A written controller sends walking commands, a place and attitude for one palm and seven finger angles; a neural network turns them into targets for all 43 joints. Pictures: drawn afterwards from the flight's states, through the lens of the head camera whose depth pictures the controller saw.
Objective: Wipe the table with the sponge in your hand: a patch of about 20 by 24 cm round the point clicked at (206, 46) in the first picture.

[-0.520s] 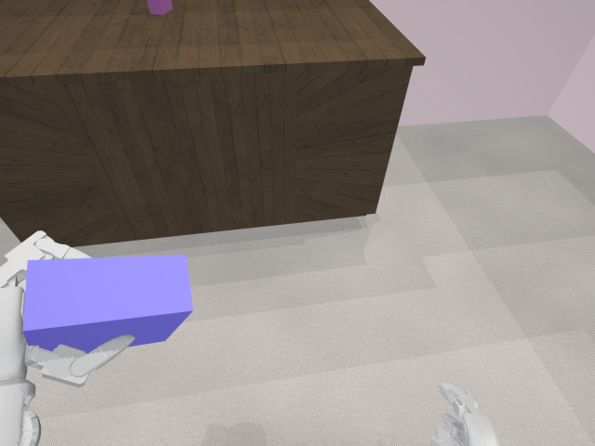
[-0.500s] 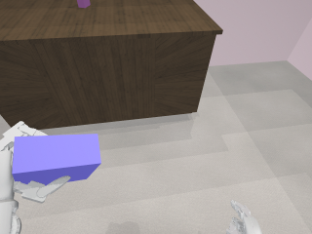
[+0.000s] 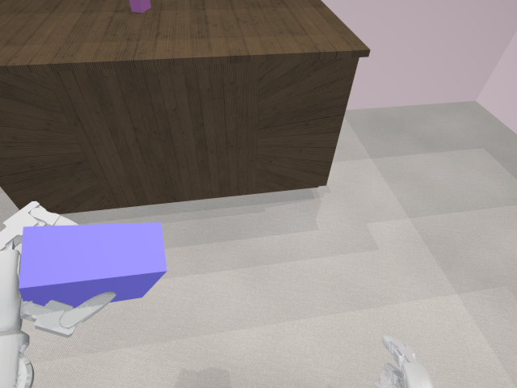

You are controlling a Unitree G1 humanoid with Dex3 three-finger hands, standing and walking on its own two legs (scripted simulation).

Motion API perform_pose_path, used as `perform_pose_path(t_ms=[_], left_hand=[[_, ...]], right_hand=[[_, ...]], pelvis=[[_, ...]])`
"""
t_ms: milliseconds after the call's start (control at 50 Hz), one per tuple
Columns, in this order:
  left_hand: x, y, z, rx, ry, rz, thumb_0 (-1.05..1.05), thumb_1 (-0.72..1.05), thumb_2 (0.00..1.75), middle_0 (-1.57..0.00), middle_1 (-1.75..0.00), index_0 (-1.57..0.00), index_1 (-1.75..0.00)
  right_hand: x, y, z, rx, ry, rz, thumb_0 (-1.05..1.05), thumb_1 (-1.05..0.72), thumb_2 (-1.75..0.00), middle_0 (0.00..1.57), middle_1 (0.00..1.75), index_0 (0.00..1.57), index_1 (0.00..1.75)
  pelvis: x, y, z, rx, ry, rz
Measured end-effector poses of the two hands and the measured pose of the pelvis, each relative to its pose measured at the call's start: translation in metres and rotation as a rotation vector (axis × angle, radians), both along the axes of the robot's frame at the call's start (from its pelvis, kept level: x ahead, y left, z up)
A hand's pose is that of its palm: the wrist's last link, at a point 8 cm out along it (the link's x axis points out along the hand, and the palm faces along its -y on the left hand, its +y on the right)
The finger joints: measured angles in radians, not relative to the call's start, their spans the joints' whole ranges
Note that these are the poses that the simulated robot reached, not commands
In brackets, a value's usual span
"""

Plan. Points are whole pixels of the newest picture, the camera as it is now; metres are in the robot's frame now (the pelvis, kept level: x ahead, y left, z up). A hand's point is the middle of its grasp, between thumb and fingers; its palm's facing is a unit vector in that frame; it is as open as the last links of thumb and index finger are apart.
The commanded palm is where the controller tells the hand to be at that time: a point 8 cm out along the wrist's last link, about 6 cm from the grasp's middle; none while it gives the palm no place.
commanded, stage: walk to a spot facing it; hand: left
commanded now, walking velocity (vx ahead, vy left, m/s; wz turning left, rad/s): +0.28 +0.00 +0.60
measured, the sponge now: (115, 266) +0.23 +0.20 +0.13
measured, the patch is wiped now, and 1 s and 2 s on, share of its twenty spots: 0.00 0.00 0.00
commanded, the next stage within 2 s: none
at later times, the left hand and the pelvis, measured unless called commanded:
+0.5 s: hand (47, 261) +0.21 +0.26 +0.16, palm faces +0.52 -0.73 -0.45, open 10.1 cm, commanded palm +0.15 +0.30 +0.18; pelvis +0.05 -0.01 +0.00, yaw +13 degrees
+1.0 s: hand (20, 237) +0.24 +0.31 +0.17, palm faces +0.76 -0.48 -0.44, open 10.1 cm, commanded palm +0.16 +0.31 +0.18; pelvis +0.16 -0.01 -0.02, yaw +30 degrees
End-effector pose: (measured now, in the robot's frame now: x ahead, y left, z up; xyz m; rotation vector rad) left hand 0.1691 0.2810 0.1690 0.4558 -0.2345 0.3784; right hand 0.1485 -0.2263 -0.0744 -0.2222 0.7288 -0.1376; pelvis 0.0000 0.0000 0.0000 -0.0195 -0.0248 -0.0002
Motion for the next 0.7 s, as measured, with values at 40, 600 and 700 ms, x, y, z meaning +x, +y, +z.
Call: perform_pose_path(t_ms=[40,600,700], left_hand=[[0.0,0.0,0.0,-0.002,-0.001,0.001,-0.01,-0.49,0.98,-0.74,-1.33,-0.75,-1.33],[-0.005,-0.004,0.015,0.12,0.027,0.212,-0.01,-0.49,0.98,-0.75,-1.33,-0.75,-1.33],[-0.014,0.003,0.016,0.095,0.057,0.352,-0.01,-0.49,0.98,-0.75,-1.33,-0.75,-1.33]], right_hand=[[0.0,0.001,-0.001,0.001,0.002,0.002,0.02,-0.91,-0.9,0.21,0.3,0.2,0.3],[0.103,0.025,-0.04,0.057,0.131,0.266,0.01,-0.9,-0.9,0.21,0.3,0.2,0.3],[0.155,0.016,-0.027,-0.011,0.134,0.333,0.02,-0.91,-0.9,0.21,0.3,0.2,0.3]], pelvis=[[0.0,0.0,0.0,-0.001,0.0,0.005],[0.07,-0.03,-0.011,0.008,0.044,0.3],[0.096,-0.034,0.0,0.049,0.043,0.386]])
